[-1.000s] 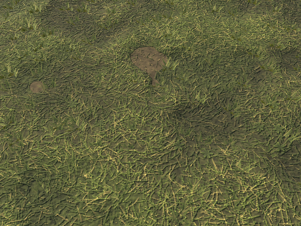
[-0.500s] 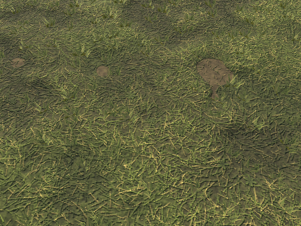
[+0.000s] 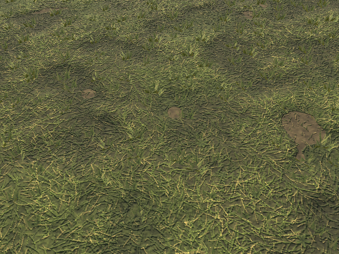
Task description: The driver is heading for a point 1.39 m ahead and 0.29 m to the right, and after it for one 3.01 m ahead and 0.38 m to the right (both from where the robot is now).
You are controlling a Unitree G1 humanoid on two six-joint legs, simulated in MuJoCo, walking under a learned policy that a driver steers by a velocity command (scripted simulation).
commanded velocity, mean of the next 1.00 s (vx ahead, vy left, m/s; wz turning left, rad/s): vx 0.88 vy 0.00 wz -0.10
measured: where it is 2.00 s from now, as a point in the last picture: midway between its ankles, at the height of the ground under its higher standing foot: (251, 122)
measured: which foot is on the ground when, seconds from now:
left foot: down 0.00-0.22, up 0.24-0.66, down 0.68-1.00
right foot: up 0.00-0.20, down 0.22-0.70, up 0.72-1.00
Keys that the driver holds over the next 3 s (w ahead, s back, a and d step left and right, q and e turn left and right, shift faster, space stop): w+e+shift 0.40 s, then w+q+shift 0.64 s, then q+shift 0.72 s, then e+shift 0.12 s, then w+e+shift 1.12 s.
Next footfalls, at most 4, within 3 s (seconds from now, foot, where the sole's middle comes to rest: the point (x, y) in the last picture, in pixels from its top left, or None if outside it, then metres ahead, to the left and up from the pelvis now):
0.22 right None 0.17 -0.19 -0.78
0.68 left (242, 226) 0.66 -0.27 -0.78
1.12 right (288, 155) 1.04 -0.55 -0.78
1.50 left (230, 126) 1.23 -0.28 -0.78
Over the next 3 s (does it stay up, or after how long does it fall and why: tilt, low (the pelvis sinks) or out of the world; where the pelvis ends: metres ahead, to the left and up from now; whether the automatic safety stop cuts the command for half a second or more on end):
stays up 1.87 -0.37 -0.02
